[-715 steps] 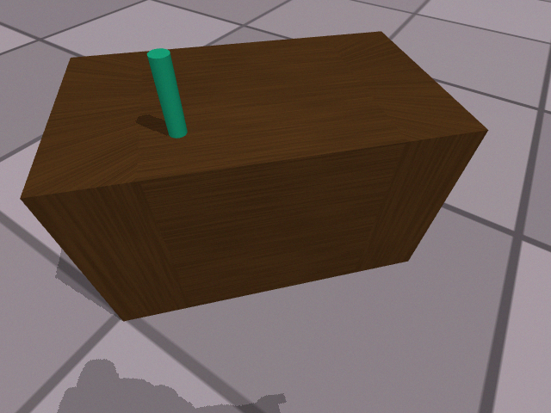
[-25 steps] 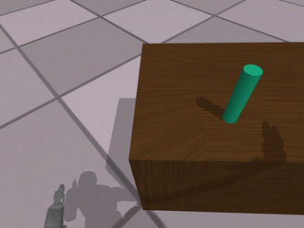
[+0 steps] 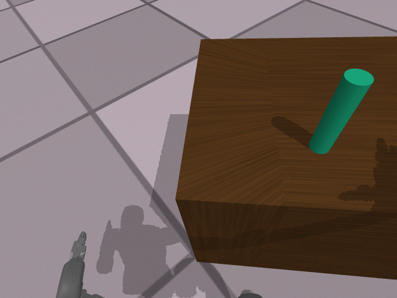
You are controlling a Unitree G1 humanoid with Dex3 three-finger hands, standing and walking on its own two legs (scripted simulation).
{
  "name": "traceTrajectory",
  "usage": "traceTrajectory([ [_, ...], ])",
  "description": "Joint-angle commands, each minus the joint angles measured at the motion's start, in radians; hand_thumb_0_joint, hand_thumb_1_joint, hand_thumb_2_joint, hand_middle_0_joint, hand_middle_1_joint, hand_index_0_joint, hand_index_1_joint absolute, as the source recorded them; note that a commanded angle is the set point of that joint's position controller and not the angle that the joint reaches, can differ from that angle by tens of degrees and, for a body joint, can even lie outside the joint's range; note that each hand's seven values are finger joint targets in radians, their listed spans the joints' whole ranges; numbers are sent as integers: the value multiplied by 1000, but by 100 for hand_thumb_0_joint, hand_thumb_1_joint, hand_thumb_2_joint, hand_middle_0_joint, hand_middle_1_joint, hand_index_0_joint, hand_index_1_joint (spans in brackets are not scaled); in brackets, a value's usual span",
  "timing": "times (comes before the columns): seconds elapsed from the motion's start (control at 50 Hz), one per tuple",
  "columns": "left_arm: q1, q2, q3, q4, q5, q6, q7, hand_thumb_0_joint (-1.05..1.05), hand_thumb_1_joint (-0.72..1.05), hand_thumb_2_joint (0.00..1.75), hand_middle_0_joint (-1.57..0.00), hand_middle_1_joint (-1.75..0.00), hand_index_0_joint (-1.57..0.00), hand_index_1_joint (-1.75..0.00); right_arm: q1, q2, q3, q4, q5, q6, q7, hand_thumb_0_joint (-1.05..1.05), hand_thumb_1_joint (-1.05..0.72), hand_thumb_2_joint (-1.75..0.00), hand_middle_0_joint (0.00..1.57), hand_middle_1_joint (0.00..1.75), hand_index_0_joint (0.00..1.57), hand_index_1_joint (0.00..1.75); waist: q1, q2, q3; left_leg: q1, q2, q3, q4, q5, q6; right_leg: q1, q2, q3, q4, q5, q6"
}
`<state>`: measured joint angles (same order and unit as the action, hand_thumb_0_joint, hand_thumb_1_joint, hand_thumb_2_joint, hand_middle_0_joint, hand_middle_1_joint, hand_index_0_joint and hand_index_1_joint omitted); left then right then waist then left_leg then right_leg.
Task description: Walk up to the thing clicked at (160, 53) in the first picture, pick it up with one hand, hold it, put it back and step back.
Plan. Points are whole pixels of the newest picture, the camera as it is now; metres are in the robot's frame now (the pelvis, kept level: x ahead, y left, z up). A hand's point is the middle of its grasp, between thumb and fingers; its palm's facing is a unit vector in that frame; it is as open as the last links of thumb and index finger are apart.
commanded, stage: go down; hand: right
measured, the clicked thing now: (335, 117) +0.47 -0.29 +0.06
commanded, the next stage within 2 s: approach in 1.38 s
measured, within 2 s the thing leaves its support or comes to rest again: neither
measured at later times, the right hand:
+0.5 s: hand out of the picture +0.34 -0.45 +0.13, palm faces +0.37 +0.93 +0.02, open 17.4 cm
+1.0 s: hand out of the picture +0.36 -0.46 +0.15, palm faces +0.38 +0.92 +0.02, open 17.2 cm
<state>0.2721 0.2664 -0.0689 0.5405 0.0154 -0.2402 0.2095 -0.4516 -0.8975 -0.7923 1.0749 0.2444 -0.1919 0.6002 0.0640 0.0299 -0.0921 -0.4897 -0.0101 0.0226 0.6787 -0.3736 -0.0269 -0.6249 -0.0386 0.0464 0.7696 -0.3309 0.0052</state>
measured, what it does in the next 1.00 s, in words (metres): stands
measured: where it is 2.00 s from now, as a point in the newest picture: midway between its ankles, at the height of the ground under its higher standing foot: outside the picture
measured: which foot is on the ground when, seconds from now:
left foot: down 0.00-1.00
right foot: down 0.00-1.00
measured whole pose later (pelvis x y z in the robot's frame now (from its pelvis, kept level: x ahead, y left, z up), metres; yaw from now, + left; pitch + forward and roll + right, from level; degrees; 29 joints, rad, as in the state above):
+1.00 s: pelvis +0.00 -0.01 -0.01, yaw +0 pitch +13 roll +4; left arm 0.31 0.28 -0.08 0.44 0.02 -0.23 0.20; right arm -0.62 -1.05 -0.80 1.18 0.17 -0.13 0.59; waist 0.09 0.03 -0.11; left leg -0.56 -0.01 0.03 0.72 -0.40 -0.04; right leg -0.72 -0.04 0.06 0.84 -0.37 0.00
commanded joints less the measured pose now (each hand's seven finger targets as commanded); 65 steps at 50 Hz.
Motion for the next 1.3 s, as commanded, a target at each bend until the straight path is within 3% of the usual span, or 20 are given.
traceTrajectory([
  [0.0,-13,172,79,-164,-6,-46,12,0,-56,6,-5,-5,-4,-5,-254,-438,-41,-206,21,-53,-4,0,55,-5,4,5,5,5,-18,-236,-290,-3,-15,13,-56,236,39,282,20,-4,-85,265,-16],
  [0.08,27,185,90,-141,-5,-41,9,0,-56,6,-5,-5,-4,-5,-260,-453,-49,-211,21,-48,-2,0,55,-5,4,5,5,5,-19,-242,-320,-18,-18,19,-41,279,37,320,15,3,-57,379,-8],
  [0.16,-7,175,85,-170,-7,-38,2,0,-56,6,-4,-5,-4,-5,-278,-454,-45,-225,13,-45,-13,0,53,-5,5,5,5,5,-22,-234,-282,-18,-18,22,-45,222,42,264,14,3,-73,273,-13],
  [0.32,18,169,73,-163,-2,-35,2,0,-56,6,-4,-4,-4,-5,-327,-475,-46,-203,5,-35,-16,0,53,-6,4,5,5,5,-13,-271,-320,-47,-24,30,-36,217,44,296,4,16,-60,345,4],
  [0.36,-28,200,96,-248,-6,-41,5,0,-56,6,-4,-4,-4,-5,-362,-506,-52,-244,-3,-37,-22,0,51,-5,5,5,5,5,-13,-282,-338,-42,-26,30,-41,183,46,304,2,20,-77,282,4],
  [0.4,65,199,109,-144,-1,-26,4,0,-55,5,-4,-4,-4,-4,-306,-503,-56,-155,-16,-25,-27,0,50,-5,5,5,5,5,-11,-279,-286,-60,-23,31,-42,177,47,279,7,14,-78,261,0],
  [0.44,-40,170,57,-244,-3,-41,-2,0,-56,6,-4,-4,-4,-5,-386,-493,-41,-217,-11,-35,-27,0,52,-5,5,5,5,5,-21,-250,-293,-48,-23,30,-43,168,45,241,7,17,-81,216,-2],
  [0.48,10,181,82,-206,-2,-37,6,0,-56,6,-4,-4,-4,-4,-385,-535,-53,-200,-22,-36,-32,0,52,-6,5,5,5,5,-17,-285,-305,-47,-22,29,-37,183,46,266,6,11,-76,226,0],
  [0.54,44,178,83,-170,-1,-37,3,0,-56,6,-4,-4,-4,-5,-345,-508,-39,-119,-23,-24,-20,0,51,-5,5,5,5,5,-2,-262,-285,-74,-23,29,-29,183,44,255,7,11,-65,230,-3],
  [0.6,-29,186,74,-239,-1,-45,6,0,-56,6,-4,-4,-4,-5,-410,-546,-52,-161,-21,-31,-14,0,50,-5,5,5,5,5,-6,-250,-325,-49,-17,21,-31,195,42,240,14,7,-51,213,-13],
  [0.62,41,194,86,-157,2,-37,10,0,-56,6,-4,-4,-4,-5,-386,-565,-57,-112,-28,-21,-14,0,51,-5,5,5,5,5,0,-255,-300,-70,-21,26,-25,192,43,233,13,8,-52,225,-8],
  [0.66,-20,191,79,-245,-1,-45,9,0,-56,6,-4,-4,-4,-5,-424,-558,-47,-140,-29,-28,-11,0,50,-5,5,5,5,5,5,-264,-336,-71,-21,26,-20,195,43,256,10,12,-47,242,-6],
  [0.76,30,204,87,-236,1,-35,13,0,-57,6,-4,-4,-4,-5,-439,-604,-65,-148,-35,-23,-13,0,48,-5,6,5,6,5,-1,-280,-346,-62,-21,28,-21,211,43,267,14,10,-40,263,-7],
  [0.84,68,178,69,-196,2,-28,9,0,-56,6,-4,-4,-4,-5,-415,-594,-53,-109,-48,-4,-15,0,45,-5,6,4,6,4,0,-276,-318,-55,-18,22,-20,245,41,239,23,1,-29,283,-13],
  [0.88,-28,200,85,-294,-3,-39,11,0,-57,7,-5,-4,-4,-5,-447,-595,-49,-155,-47,-5,-15,0,46,-5,6,5,6,5,-2,-278,-369,-47,-19,25,-16,258,42,273,18,6,-28,314,-10],
  [0.92,69,206,92,-193,2,-25,13,0,-57,7,-4,-4,-3,-5,-433,-606,-49,-114,-48,2,-10,0,47,-5,6,5,6,5,1,-301,-313,-98,-27,37,-14,211,46,273,7,19,-41,317,3],
  [0.96,28,184,69,-239,-1,-30,7,0,-57,7,-5,-4,-3,-6,-424,-571,-35,-102,-42,5,-4,0,44,-5,7,4,6,4,1,-285,-306,-86,-26,36,-21,200,46,264,8,17,-45,289,0],
  [1.12,54,203,90,-227,0,-16,8,0,-57,7,-5,-4,-4,-6,-422,-594,-57,-133,-46,15,-12,0,44,-5,7,5,6,5,-4,-275,-362,-50,-28,36,-16,263,45,301,11,17,-32,403,-1],
  [1.22,42,184,75,-220,-2,-15,2,0,-57,7,-4,-4,-4,-5,-395,-565,-35,-96,-53,16,-14,0,42,-6,7,5,6,5,-10,-271,-303,-62,-25,32,-25,218,48,256,13,12,-49,310,-4],
  [1.28,26,204,92,-244,-2,-17,5,0,-57,6,-4,-4,-4,-5,-439,-607,-62,-147,-43,8,-14,0,44,-6,6,5,6,5,-6,-266,-339,-37,-20,28,-30,226,44,264,18,7,-46,278,-11],
])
